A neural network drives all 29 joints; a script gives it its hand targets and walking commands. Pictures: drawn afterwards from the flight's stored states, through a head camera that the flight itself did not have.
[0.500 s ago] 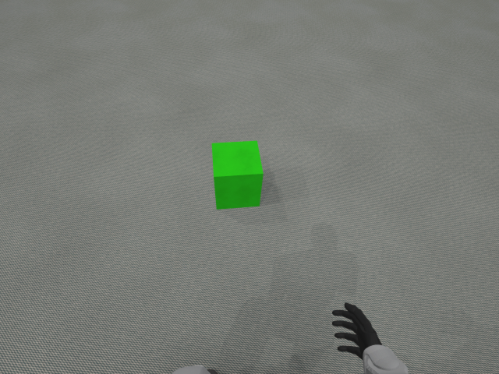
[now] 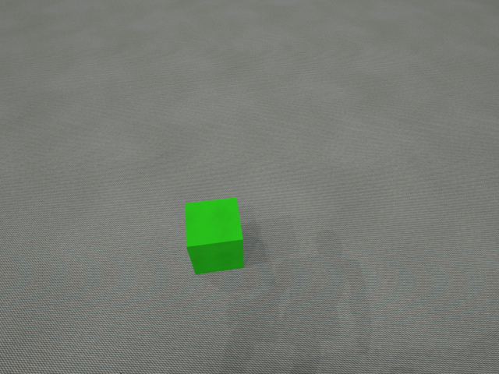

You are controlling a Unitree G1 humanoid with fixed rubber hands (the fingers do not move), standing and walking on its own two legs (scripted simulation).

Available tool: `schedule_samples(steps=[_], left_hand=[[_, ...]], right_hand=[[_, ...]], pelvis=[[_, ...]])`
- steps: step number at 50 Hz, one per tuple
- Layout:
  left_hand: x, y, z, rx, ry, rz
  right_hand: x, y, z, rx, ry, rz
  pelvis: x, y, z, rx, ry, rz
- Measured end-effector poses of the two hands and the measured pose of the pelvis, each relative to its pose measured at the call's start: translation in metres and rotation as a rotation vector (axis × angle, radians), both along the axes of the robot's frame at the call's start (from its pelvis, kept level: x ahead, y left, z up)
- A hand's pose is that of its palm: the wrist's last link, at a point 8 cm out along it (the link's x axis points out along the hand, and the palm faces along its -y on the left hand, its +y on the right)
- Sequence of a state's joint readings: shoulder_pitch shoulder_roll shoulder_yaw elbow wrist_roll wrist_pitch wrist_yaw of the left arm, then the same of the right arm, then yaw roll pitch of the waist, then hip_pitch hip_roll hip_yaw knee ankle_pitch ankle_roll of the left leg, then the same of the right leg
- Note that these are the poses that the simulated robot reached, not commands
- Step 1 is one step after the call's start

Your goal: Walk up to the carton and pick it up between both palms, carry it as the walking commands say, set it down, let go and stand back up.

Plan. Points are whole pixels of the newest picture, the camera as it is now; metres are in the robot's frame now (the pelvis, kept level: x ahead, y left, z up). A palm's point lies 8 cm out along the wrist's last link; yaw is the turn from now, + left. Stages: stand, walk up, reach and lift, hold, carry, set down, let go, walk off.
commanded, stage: walk up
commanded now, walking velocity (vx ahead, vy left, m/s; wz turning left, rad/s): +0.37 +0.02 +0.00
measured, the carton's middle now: (215, 236) +0.71 +0.11 -0.64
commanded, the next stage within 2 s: none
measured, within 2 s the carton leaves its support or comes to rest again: neither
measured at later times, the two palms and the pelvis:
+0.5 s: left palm (91, 354) +0.19 +0.29 -0.15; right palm (363, 325) +0.21 -0.20 -0.10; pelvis +0.18 +0.04 +0.01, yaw +0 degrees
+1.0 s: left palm (120, 320) +0.25 +0.24 -0.13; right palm (365, 321) +0.22 -0.22 -0.13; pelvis +0.21 +0.01 +0.01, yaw -1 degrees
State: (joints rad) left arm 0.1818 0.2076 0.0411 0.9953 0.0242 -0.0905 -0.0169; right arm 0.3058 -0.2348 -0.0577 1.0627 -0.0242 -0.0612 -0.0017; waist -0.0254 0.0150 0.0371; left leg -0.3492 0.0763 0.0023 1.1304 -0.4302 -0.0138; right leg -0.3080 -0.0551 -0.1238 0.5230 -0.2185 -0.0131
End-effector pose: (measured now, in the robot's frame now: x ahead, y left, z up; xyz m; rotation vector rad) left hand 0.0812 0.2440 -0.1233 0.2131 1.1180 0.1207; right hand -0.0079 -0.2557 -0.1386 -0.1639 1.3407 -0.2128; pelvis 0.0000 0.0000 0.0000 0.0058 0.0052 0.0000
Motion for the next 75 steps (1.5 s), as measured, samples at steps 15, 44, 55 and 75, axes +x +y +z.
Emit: schedule_samples(steps=[15, 44, 55, 75], left_hand=[[-0.045, 0.021, -0.022, -0.045, 0.395, 0.196], [0.171, -0.001, -0.008, -0.002, 0.149, 0.061], [0.157, 0.001, -0.014, -0.022, 0.198, 0.081], [0.081, 0.03, 0.0, 0.054, 0.238, 0.194]], right_hand=[[0.279, 0.056, 0.023, 0.006, -0.311, 0.19], [0.24, 0.037, 0.0, 0.039, -0.039, -0.018], [0.22, 0.036, 0.008, 0.012, 0.014, -0.033], [0.234, 0.036, 0.009, 0.044, -0.025, 0.086]], pelvis=[[0.13, 0.032, -0.007, -0.036, -0.015, -0.011], [0.209, 0.012, 0.006, -0.008, -0.037, -0.02], [0.21, 0.014, 0.009, -0.004, -0.036, -0.025], [0.188, 0.025, 0.01, 0.012, 0.0, 0.037]])
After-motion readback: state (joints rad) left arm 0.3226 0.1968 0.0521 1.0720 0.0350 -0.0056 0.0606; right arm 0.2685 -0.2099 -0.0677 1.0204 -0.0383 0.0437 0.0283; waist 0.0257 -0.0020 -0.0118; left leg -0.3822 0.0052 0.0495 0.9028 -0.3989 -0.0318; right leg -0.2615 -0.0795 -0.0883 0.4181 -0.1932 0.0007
